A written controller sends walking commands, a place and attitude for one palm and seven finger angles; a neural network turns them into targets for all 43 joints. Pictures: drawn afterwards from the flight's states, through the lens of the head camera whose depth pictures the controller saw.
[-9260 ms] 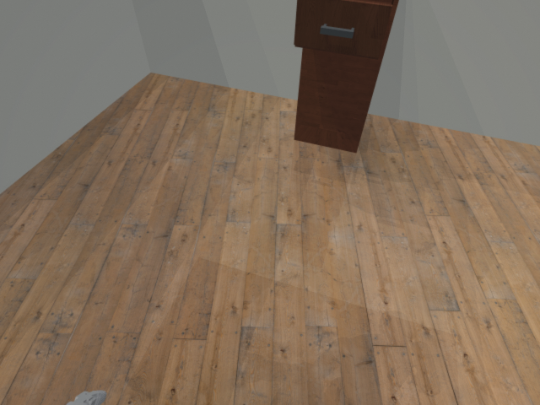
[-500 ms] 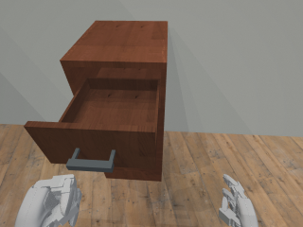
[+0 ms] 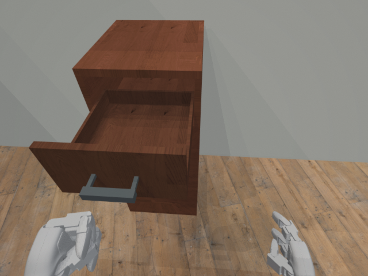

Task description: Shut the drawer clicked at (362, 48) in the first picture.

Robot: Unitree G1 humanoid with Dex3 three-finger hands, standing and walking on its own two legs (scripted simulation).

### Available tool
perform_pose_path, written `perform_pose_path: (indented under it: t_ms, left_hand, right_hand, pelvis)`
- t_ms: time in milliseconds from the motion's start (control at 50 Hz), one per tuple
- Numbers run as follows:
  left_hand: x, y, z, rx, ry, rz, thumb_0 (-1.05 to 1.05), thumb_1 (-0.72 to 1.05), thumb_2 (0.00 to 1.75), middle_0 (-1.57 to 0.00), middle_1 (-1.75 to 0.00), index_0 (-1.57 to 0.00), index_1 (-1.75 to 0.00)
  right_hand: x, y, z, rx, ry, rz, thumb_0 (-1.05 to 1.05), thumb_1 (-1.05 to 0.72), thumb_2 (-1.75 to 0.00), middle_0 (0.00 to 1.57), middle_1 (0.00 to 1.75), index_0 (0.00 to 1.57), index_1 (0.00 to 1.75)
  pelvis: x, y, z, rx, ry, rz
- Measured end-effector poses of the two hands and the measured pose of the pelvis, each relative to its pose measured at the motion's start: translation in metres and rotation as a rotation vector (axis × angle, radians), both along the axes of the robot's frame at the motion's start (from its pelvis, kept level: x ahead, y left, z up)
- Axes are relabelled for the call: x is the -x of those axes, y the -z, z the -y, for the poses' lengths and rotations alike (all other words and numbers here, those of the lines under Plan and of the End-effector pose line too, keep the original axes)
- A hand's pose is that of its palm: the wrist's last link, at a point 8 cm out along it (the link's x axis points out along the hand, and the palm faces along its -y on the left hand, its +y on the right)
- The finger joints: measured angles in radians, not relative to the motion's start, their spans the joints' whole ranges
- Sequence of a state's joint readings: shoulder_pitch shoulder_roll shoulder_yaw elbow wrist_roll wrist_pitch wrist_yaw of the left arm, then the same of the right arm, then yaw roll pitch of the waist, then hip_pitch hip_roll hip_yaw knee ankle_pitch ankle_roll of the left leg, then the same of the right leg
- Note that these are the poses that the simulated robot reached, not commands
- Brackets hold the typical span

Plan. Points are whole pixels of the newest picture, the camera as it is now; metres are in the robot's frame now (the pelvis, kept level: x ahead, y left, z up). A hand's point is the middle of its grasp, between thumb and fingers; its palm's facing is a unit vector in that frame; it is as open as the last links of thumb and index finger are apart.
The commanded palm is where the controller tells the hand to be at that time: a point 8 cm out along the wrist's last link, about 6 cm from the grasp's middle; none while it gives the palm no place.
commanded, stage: bring the fist close to the handle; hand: left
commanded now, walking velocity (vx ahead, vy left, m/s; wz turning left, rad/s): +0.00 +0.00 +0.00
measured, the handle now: (111, 186) +0.29 +0.21 +0.04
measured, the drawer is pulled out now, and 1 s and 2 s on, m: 0.30 0.30 0.26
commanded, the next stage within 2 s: push the drawer shut in 1.18 s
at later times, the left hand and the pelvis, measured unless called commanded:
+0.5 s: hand (105, 236) +0.18 +0.17 +0.07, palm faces +0.06 -1.00 -0.05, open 3.3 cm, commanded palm +0.14 +0.22 +0.07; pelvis -0.01 +0.01 -0.01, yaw +0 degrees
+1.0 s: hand (121, 227) +0.20 +0.16 +0.04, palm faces +0.04 -1.00 -0.04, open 3.3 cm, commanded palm +0.17 +0.21 +0.04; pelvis -0.01 +0.01 -0.03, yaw -1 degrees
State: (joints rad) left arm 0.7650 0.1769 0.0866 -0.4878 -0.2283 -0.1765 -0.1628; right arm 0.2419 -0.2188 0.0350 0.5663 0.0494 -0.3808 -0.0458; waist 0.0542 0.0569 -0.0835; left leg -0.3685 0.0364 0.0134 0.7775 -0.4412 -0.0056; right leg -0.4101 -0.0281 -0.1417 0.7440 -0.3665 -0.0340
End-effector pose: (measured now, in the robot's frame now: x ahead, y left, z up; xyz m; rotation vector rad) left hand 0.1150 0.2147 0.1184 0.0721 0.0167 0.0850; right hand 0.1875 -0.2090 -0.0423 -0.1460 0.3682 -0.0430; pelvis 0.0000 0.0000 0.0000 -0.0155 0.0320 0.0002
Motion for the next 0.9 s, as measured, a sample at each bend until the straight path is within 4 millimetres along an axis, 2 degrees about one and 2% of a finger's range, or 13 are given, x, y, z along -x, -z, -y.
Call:
perform_pose_path:
  t_ms: [160,400,640,800,900]
  left_hand:
    - [-0.013,0.013,0.001,0.006,0.011,0.004,0.02,0.9,0.9,-1.4,-1.6,-1.4,-1.6]
    - [-0.031,0.039,-0.008,0.019,0.014,-0.022,0.02,0.9,0.9,-1.4,-1.6,-1.4,-1.6]
    - [-0.045,0.061,-0.002,0.044,0.039,-0.018,0.02,0.9,0.9,-1.4,-1.6,-1.4,-1.6]
    - [-0.062,0.077,-0.001,0.034,0.04,-0.016,0.02,0.9,0.9,-1.4,-1.6,-1.4,-1.6]
    - [-0.068,0.079,0.002,0.037,0.049,-0.017,0.02,0.9,0.9,-1.4,-1.6,-1.4,-1.6]
  right_hand:
    - [0.014,0.011,0.009,0.025,0.018,-0.06,0.02,-0.9,-0.9,0.21,0.3,0.2,0.3]
    - [0.03,0.028,0.017,0.054,0.056,-0.161,0.02,-0.91,-0.9,0.2,0.3,0.2,0.3]
    - [0.03,0.04,0.01,0.06,0.048,-0.195,0.02,-0.91,-0.9,0.2,0.3,0.2,0.3]
    - [0.031,0.052,0.005,0.062,0.036,-0.234,0.02,-0.91,-0.9,0.21,0.3,0.2,0.3]
    - [0.033,0.057,0.006,0.054,0.048,-0.258,0.02,-0.91,-0.9,0.21,0.3,0.2,0.3]
  pelvis:
    - [0.003,0.003,0.0,-0.003,-0.001,-0.024]
    - [0.006,0.009,-0.003,-0.003,0.002,-0.068]
    - [0.008,0.019,-0.01,-0.001,0.002,-0.114]
    - [0.009,0.029,-0.011,-0.001,0.003,-0.151]
    - [0.008,0.031,-0.012,0.0,0.008,-0.163]
